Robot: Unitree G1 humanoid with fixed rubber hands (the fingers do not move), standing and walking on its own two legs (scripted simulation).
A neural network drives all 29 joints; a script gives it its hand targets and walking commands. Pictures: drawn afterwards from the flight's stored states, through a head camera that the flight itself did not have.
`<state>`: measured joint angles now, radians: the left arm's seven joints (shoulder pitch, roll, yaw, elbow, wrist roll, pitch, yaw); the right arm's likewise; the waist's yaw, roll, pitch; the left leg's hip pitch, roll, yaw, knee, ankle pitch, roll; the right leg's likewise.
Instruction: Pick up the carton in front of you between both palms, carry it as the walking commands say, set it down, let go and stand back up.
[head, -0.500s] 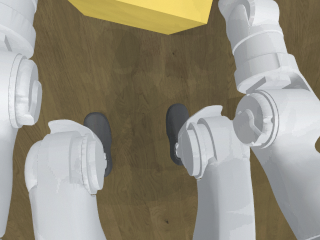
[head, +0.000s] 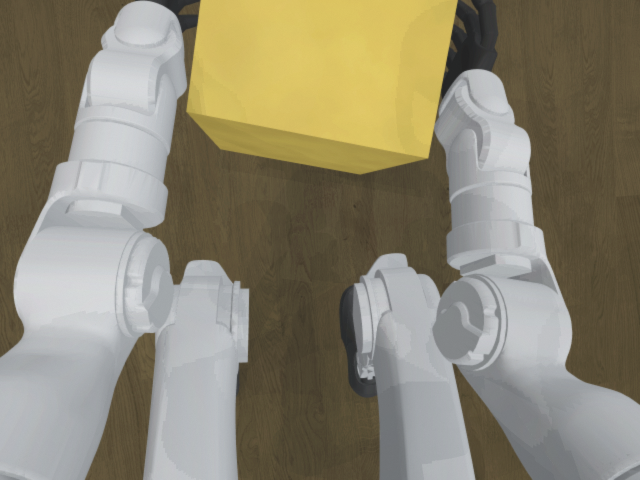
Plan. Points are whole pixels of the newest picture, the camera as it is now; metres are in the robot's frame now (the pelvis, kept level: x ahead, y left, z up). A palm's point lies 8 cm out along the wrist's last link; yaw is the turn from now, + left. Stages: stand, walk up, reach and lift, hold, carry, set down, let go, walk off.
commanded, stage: reach and lift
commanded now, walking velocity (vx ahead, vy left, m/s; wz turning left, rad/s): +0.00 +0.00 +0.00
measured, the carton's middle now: (313, 65) +0.55 -0.01 -0.16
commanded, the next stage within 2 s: none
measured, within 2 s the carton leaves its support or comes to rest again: neither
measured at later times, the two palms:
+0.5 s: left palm out of the picture +0.51 +0.14 +0.06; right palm (576, 44) +0.48 -0.16 +0.06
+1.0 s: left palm out of the picture +0.45 +0.14 +0.22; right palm out of the picture +0.44 -0.16 +0.22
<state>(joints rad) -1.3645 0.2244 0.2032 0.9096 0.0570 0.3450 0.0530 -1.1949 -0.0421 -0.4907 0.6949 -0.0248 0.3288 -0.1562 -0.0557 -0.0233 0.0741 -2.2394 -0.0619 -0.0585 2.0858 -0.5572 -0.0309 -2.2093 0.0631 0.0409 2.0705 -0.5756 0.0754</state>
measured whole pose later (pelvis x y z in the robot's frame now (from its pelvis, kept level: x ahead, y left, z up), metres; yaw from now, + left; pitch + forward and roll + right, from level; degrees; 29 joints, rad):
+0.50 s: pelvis +0.00 +0.00 +0.11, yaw +1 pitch +43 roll -2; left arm -1.10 0.05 0.40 0.69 0.24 0.44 -0.01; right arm -1.01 0.07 -0.55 0.55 -0.22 0.44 -0.07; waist -0.05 0.00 -0.15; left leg -1.96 -0.06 -0.06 1.69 -0.47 -0.03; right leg -1.94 0.05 0.05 1.68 -0.48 0.05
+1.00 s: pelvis +0.04 +0.00 +0.25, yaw +1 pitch +30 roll +0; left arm -0.68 -0.09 0.39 0.60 0.26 0.40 0.00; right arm -0.65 0.12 -0.46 0.55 -0.23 0.39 -0.03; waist -0.03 -0.01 -0.22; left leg -1.32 -0.04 -0.05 1.23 -0.43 -0.01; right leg -1.31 0.04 0.07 1.22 -0.44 0.03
